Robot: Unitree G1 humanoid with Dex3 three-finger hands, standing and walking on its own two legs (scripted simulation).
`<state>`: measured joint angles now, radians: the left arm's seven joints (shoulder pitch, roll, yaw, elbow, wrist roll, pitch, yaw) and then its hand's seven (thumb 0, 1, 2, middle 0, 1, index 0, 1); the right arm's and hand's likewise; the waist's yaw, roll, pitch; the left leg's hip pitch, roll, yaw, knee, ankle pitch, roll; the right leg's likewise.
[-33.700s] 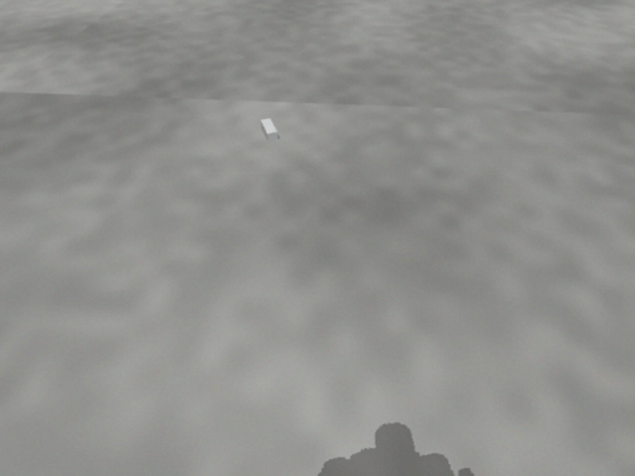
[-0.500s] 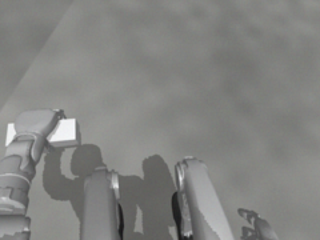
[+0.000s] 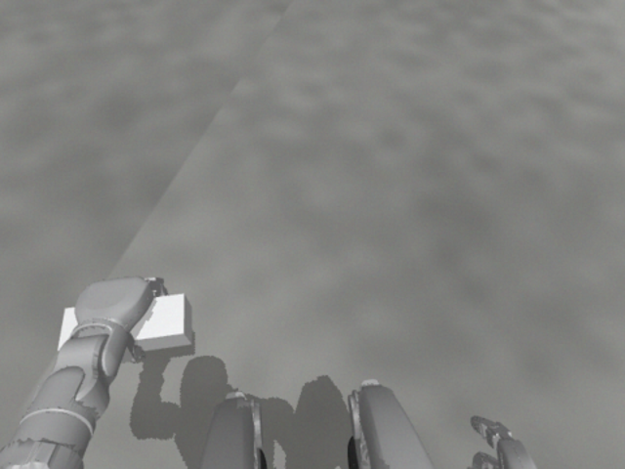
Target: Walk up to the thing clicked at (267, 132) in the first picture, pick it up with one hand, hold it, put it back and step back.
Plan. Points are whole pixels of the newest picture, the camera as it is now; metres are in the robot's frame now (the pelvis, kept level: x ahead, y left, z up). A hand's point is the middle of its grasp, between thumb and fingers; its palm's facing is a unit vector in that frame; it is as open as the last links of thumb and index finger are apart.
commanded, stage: lift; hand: left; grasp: from above
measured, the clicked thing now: (130, 326) +0.36 +0.25 -0.10
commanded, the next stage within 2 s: hold in 0.64 s
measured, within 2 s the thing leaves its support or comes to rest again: neither
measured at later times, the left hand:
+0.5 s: hand (114, 286) +0.37 +0.22 +0.03, palm faces -0.45 -0.06 -0.89, open 9.2 cm
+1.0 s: hand (101, 256) +0.38 +0.22 +0.09, palm faces -0.45 -0.04 -0.89, open 9.2 cm
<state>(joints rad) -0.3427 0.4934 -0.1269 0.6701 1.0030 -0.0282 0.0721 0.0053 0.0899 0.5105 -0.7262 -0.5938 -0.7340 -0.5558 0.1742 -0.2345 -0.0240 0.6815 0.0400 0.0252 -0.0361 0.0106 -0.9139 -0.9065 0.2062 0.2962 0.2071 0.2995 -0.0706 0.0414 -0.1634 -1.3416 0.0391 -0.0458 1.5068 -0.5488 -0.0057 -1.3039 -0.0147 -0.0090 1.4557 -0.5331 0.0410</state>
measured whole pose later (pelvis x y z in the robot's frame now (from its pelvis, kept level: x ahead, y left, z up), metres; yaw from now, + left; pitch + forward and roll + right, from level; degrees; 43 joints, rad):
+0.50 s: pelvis +0.04 +0.00 +0.11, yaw +0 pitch +12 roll -1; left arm -0.34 0.40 -0.17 0.83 1.03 -0.02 0.14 0.00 0.08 0.52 -0.74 -0.58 -0.74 -0.55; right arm 0.25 -0.24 -0.04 0.72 0.04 0.00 -0.04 0.01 -0.91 -0.91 0.21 0.30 0.21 0.30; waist -0.06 0.03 -0.10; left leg -0.77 0.04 0.00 0.98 -0.42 -0.01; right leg -0.76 -0.02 0.01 0.95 -0.40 0.03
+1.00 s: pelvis +0.07 -0.01 +0.15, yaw +0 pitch +7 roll +0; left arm -0.30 0.40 -0.20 0.77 1.03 -0.03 0.07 0.00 0.08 0.52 -0.75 -0.58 -0.75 -0.54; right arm 0.24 -0.25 -0.06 0.71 0.05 0.04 -0.04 0.01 -0.91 -0.90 0.20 0.30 0.21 0.30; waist -0.03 0.03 -0.06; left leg -0.50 0.04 0.03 0.71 -0.34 -0.01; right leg -0.50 -0.02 0.03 0.70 -0.33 0.03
